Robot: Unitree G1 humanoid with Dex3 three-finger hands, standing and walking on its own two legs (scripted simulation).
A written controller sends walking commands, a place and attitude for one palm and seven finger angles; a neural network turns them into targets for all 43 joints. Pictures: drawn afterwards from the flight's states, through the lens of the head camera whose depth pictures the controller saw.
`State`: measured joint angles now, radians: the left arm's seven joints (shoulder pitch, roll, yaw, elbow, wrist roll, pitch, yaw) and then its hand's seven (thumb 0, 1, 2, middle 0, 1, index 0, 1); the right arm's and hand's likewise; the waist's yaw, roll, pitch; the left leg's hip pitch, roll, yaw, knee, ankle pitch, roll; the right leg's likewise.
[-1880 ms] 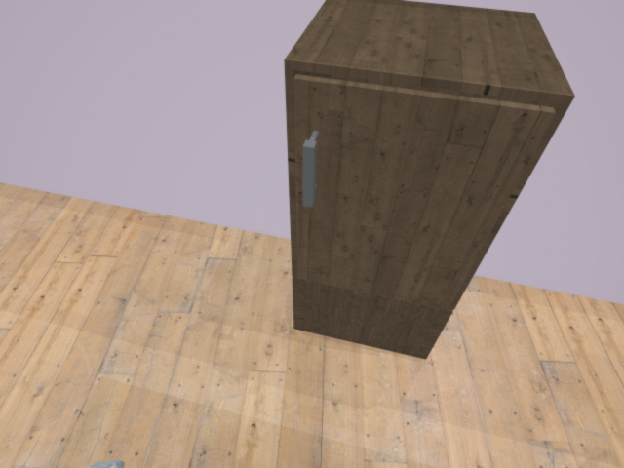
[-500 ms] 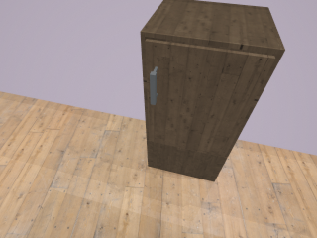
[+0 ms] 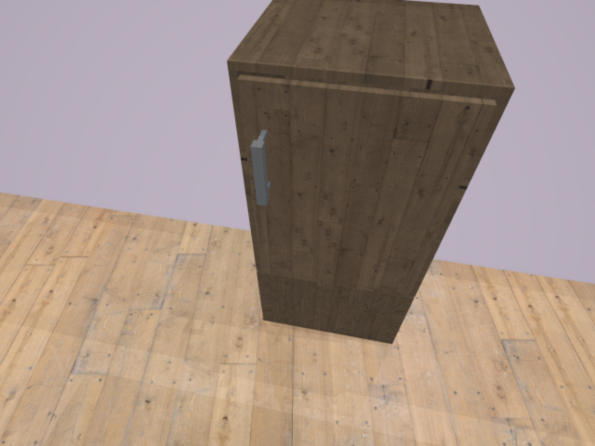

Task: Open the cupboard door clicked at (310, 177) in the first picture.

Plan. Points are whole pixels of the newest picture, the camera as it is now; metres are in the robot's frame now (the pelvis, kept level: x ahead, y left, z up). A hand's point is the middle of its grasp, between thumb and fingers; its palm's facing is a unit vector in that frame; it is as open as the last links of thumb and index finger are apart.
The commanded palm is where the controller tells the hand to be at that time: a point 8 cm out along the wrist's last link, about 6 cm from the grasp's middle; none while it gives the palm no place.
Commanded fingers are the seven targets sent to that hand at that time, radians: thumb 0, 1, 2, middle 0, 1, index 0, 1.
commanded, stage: shuffle to correct the standing spot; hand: left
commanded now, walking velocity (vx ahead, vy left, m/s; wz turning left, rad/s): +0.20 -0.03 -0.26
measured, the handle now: (263, 168) +0.61 +0.12 +0.01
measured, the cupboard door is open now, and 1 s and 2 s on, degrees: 0 0 0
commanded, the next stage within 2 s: come to a stop and stand still in 0.12 s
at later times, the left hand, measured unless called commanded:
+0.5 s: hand out of the picture +0.13 +0.24 -0.18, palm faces -0.05 -0.98 -0.18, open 7.4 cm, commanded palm none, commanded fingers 0.00 0.90 0.90 -0.20 -0.30 -0.20 -0.30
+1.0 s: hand (201, 442) +0.16 +0.17 -0.16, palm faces -0.11 -0.97 -0.20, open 7.2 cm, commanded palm none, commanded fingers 0.00 0.90 0.90 -0.20 -0.30 -0.20 -0.30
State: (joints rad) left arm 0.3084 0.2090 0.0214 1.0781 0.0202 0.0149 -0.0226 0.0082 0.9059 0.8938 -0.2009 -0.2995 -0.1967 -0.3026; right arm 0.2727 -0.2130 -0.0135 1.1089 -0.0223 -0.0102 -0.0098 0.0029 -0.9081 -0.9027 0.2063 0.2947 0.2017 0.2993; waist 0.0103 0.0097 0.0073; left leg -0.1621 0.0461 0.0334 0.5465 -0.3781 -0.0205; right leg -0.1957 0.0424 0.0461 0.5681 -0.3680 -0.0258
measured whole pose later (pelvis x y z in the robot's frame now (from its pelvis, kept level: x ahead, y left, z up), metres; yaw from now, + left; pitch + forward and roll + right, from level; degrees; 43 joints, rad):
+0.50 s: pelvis +0.09 +0.05 +0.01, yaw -8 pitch -1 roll -2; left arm 0.27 0.21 0.08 1.00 0.02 0.06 0.02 0.01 0.91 0.89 -0.20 -0.30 -0.19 -0.30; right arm 0.13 -0.12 -0.03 1.00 -0.02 -0.03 -0.05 -0.01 -0.93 -0.90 0.21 0.29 0.20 0.30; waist 0.03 -0.05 0.08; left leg -0.30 0.07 0.14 0.53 -0.22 0.04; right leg -0.44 0.00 0.00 1.09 -0.47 0.05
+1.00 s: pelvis +0.07 +0.00 +0.00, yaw -8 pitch -1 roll +0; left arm 0.20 0.16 0.03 1.04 0.00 0.03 0.02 0.00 0.94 0.89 -0.20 -0.30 -0.20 -0.30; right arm 0.32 -0.14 -0.03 1.11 -0.02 0.01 -0.02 0.00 -0.91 -0.90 0.20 0.29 0.20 0.30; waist -0.03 0.01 0.02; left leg -0.25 0.05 0.03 0.52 -0.26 -0.03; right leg -0.23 -0.01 -0.05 0.51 -0.27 0.00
